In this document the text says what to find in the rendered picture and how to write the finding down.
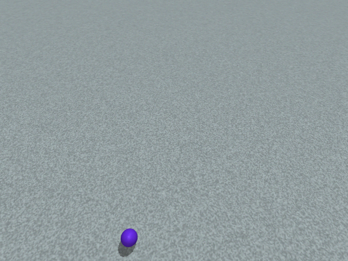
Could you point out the ball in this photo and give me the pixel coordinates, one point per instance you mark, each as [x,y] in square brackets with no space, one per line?
[129,237]

